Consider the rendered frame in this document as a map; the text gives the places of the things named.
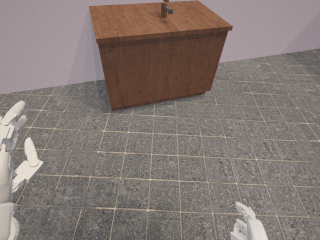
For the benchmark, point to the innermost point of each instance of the counter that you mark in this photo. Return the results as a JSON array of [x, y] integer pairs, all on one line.
[[149, 56]]

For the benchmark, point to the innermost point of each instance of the robot right hand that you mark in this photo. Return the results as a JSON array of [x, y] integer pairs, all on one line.
[[253, 230]]

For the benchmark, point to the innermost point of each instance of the tap lever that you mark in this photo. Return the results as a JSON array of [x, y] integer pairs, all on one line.
[[169, 10]]

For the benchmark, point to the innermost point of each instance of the robot left forearm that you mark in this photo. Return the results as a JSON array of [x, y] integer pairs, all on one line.
[[10, 228]]

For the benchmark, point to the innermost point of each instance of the robot left hand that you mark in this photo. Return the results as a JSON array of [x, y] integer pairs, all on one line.
[[11, 127]]

